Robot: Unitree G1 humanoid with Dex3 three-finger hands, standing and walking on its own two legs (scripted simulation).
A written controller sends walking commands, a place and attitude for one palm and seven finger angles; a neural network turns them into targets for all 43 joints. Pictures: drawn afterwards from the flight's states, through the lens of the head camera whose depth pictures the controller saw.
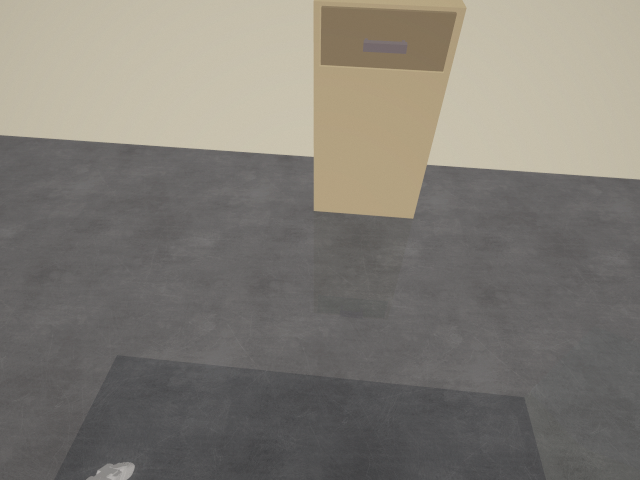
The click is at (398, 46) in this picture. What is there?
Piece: drawer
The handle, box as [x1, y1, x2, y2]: [363, 38, 406, 53]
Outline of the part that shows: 363,51 405,53 406,50 406,42 404,40 402,40 401,42 368,40 367,38 365,38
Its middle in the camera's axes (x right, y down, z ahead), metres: +0.21 -0.63 +1.26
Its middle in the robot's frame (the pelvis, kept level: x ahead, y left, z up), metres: +1.38 -0.15 +0.01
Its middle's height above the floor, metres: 0.78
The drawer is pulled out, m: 0.00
